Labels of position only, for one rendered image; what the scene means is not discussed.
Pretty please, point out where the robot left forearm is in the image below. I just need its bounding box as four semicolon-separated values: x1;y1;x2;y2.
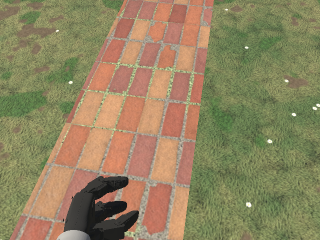
56;230;91;240

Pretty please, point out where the left robot hand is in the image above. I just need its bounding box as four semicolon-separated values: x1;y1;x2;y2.
63;176;139;240

